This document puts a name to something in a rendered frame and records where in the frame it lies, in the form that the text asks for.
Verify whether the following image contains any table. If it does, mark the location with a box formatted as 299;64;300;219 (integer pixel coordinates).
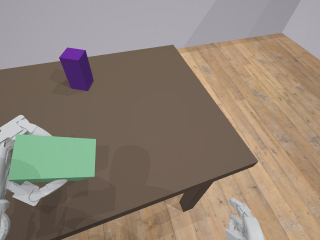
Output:
0;45;259;240

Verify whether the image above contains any robot left forearm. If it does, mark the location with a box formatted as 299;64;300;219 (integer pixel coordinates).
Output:
0;199;11;240

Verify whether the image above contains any robot right hand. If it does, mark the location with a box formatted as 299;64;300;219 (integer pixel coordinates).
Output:
226;197;265;240

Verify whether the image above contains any sponge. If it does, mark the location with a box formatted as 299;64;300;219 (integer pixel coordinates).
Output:
8;134;96;184

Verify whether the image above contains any robot left hand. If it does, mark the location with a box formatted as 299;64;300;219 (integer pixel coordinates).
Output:
0;115;68;206

